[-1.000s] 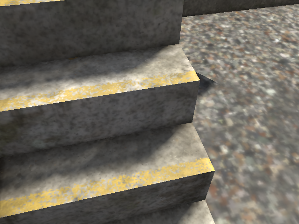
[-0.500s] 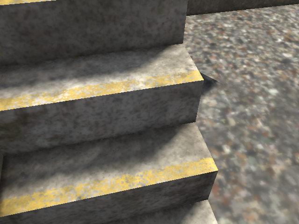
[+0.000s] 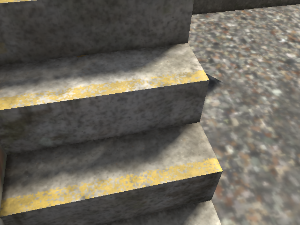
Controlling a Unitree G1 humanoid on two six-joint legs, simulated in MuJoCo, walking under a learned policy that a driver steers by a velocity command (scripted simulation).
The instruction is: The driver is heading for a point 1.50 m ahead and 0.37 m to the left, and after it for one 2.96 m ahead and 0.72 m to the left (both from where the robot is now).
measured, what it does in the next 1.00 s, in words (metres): stands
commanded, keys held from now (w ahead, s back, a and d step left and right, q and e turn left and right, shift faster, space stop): w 1.00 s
